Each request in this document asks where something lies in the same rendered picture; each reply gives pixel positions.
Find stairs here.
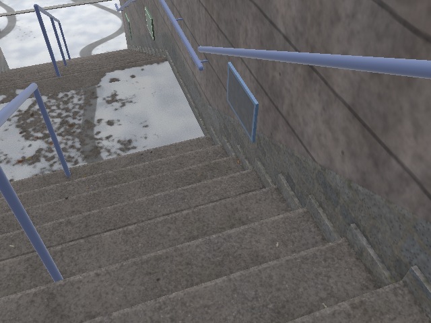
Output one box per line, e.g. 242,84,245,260
0,49,162,87
0,135,431,323

